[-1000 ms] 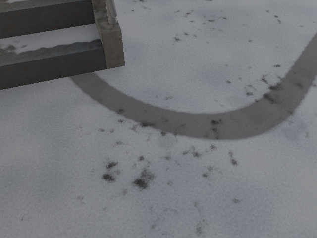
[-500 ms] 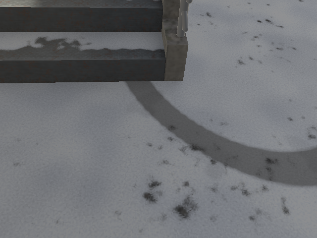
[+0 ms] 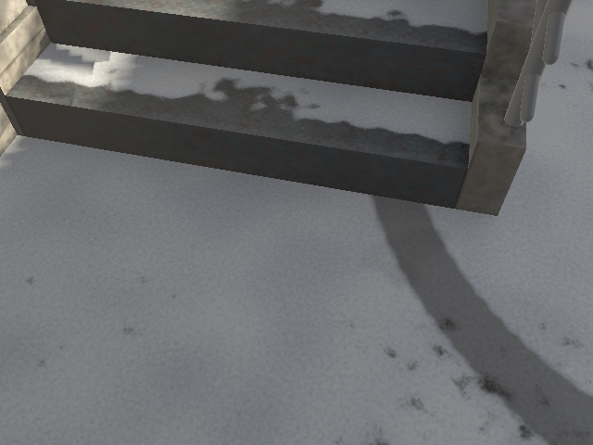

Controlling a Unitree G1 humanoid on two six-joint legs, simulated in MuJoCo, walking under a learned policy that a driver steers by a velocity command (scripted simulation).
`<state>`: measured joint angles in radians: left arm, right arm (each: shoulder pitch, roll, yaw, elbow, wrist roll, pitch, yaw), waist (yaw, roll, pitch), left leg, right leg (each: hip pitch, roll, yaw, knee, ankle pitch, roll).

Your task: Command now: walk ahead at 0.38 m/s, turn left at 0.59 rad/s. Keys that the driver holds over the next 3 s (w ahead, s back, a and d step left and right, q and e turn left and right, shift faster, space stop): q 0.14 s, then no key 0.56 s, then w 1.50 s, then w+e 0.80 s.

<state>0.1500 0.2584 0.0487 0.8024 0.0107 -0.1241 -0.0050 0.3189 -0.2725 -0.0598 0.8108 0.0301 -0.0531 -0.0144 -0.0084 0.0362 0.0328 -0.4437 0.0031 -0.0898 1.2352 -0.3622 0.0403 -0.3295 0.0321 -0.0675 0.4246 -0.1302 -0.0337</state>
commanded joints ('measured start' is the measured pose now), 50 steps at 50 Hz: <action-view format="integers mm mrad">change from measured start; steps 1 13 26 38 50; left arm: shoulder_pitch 8 29 89 47 -13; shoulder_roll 82 209 85 141 113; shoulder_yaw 21 50 1 10 19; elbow -25 17 38 57 -4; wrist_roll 6 -46 -12 3 -45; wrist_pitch -14 52 139 103 22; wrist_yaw -5 21 40 25 16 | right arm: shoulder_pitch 39 -185 -212 -161 183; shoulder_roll -39 -68 -96 -58 -129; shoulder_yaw -19 -23 -16 -17 -59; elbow -81 -248 -219 -115 6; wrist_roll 2 -26 -55 -35 -27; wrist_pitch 10 22 19 29 -48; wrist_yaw -2 52 16 -12 24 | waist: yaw -12 20 43 11 -89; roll -104 -120 83 -233 158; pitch -36 -88 -191 11 -35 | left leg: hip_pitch -152 -18 131 142 636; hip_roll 105 35 197 -70 377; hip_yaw -19 96 -107 133 -553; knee -14 -631 -916 -626 -1030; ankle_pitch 27 264 457 -57 -7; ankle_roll -15 11 212 -11 291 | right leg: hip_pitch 138 247 -28 -96 -527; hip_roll -285 -303 -94 -193 -64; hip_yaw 223 -12 83 256 136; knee -231 -61 467 -178 707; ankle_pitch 294 445 -303 -608 -399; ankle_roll -176 -126 92 -59 -3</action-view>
